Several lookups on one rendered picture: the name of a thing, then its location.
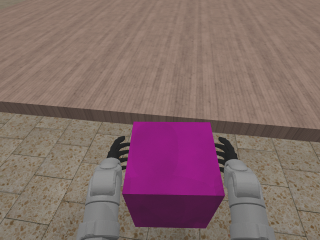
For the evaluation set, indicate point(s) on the right robot forearm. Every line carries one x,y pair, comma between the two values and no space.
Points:
249,219

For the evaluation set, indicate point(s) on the robot left hand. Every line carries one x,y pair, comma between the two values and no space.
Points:
115,153

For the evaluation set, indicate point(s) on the carton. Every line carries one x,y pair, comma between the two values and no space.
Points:
172,177

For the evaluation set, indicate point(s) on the left robot forearm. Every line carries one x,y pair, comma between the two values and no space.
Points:
100,220

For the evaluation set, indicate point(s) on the robot right hand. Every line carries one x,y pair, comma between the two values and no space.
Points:
228,154

